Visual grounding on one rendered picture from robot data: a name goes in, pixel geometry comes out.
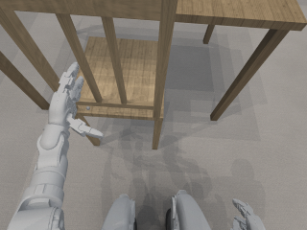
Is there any robot left forearm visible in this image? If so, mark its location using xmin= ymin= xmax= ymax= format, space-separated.
xmin=6 ymin=124 xmax=70 ymax=230

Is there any left robot thigh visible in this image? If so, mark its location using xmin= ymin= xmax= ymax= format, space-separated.
xmin=101 ymin=197 xmax=135 ymax=230

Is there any robot left upper arm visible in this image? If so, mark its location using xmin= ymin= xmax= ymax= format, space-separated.
xmin=9 ymin=206 xmax=65 ymax=230

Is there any table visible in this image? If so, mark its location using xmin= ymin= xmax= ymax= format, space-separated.
xmin=0 ymin=0 xmax=307 ymax=122

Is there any robot left shin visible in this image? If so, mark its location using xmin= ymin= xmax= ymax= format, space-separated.
xmin=119 ymin=194 xmax=134 ymax=230

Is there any right robot hand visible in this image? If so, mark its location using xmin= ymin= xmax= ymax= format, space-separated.
xmin=230 ymin=198 xmax=266 ymax=230

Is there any chair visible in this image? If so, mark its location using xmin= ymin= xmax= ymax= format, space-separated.
xmin=0 ymin=0 xmax=178 ymax=150

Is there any left robot hand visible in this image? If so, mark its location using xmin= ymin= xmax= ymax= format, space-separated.
xmin=48 ymin=61 xmax=105 ymax=139

